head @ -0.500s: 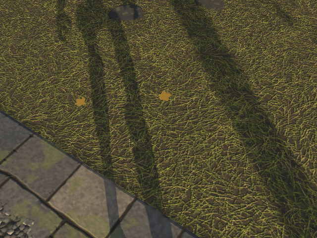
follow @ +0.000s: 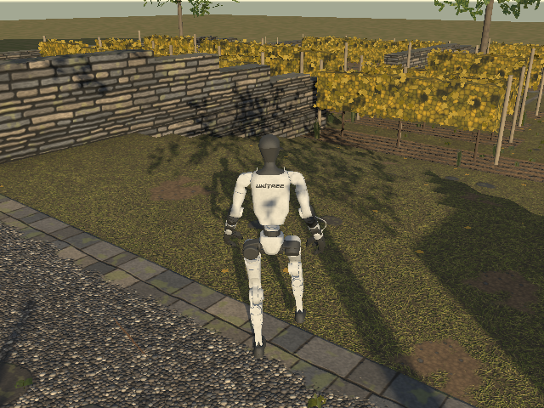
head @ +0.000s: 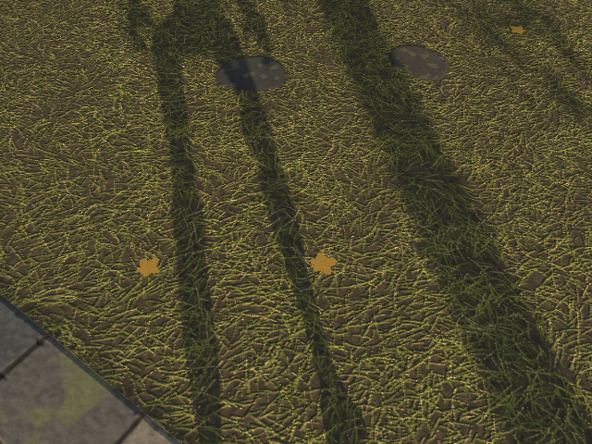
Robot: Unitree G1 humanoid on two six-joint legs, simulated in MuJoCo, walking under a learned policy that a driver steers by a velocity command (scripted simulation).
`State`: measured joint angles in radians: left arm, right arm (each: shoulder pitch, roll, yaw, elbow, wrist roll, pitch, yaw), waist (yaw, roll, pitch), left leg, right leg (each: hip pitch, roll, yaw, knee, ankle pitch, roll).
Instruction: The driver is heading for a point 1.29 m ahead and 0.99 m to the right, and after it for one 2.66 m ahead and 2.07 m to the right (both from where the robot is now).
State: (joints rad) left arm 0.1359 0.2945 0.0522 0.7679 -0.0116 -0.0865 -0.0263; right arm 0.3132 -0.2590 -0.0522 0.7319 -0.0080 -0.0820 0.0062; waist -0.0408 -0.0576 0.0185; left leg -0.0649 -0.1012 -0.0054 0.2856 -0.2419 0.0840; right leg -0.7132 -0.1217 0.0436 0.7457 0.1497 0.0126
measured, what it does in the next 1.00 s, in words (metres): goes down, turning right: right foot 0.04 m lower, then left foot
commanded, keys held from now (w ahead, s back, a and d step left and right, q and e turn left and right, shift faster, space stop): w+e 1.00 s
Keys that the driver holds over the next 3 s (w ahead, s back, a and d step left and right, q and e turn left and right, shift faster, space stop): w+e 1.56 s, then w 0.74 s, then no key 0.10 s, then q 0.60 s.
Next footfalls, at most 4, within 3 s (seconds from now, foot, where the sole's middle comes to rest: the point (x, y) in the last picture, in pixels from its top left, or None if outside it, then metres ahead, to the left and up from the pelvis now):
0.22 right None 0.31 -0.16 -0.82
0.68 left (306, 382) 0.65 -0.05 -0.82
1.20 right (455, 354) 0.71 -0.43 -0.82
1.68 left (459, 248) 1.05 -0.52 -0.82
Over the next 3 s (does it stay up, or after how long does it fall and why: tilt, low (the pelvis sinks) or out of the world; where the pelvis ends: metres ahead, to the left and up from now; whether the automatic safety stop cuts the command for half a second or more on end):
stays up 1.11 -0.92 -0.05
